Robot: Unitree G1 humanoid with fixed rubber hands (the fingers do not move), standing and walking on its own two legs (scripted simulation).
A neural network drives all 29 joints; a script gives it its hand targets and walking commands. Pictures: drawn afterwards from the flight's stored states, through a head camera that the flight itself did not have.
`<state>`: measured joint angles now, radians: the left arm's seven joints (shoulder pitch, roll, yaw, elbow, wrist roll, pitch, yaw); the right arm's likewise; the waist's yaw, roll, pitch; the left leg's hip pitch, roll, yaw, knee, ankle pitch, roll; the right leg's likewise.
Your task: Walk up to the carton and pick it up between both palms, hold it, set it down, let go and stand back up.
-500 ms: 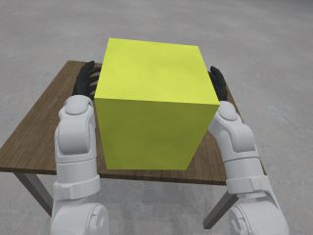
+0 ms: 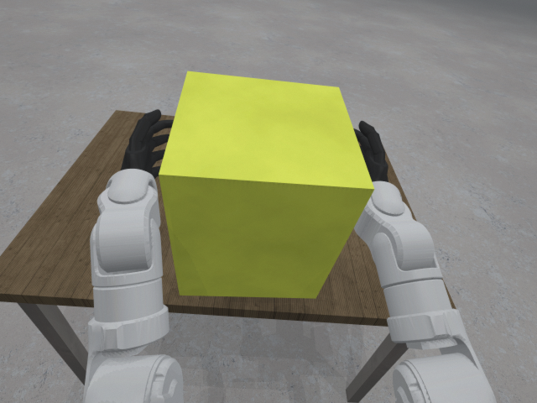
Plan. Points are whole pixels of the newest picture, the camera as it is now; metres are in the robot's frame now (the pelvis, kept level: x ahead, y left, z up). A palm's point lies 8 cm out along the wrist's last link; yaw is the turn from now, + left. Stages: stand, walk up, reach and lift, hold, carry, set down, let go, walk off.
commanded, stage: hold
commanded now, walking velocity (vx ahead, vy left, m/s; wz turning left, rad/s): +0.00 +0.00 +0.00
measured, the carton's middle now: (256, 194) +0.37 +0.01 +0.16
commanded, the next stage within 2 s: set down in 0.40 s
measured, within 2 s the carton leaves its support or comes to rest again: neither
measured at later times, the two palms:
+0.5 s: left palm (145, 172) +0.35 +0.16 +0.21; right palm (372, 180) +0.35 -0.15 +0.21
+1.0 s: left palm (159, 198) +0.38 +0.15 +0.14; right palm (355, 207) +0.37 -0.15 +0.14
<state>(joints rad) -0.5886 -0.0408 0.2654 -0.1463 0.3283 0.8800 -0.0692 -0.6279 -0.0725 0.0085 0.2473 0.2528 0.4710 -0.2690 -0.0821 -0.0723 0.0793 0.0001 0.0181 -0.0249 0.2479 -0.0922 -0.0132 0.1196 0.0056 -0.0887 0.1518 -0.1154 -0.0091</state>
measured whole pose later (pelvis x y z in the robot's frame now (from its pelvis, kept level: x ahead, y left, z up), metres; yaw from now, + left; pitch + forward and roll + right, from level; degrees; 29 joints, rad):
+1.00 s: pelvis +0.01 +0.00 +0.00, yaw +1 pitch -9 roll +0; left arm -0.50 -0.08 0.25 0.07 0.34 0.45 -0.04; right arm -0.53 0.02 -0.11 0.44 0.01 0.02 -0.16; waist -0.05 -0.07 0.19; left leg 0.04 0.01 -0.02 0.20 -0.08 -0.01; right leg 0.15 -0.01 -0.11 0.13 -0.13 -0.01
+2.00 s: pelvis +0.02 +0.00 +0.00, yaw +1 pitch -3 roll +0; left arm -0.63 -0.09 0.38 0.53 0.35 0.22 -0.02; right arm -0.64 0.03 -0.28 0.76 -0.14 -0.08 -0.12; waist -0.03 -0.04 0.08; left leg -0.07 0.01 -0.03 0.19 -0.07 -0.02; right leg 0.04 0.00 -0.11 0.13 -0.12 -0.01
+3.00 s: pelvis +0.04 -0.01 +0.00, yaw +0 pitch +13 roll +0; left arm -0.73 -0.07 0.51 0.89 0.36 -0.13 -0.01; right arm -0.69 0.08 -0.47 0.85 -0.38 -0.22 -0.11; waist -0.01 0.01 -0.07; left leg -0.33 0.02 -0.02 0.13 -0.02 -0.02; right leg -0.24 0.01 -0.09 0.10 -0.09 -0.02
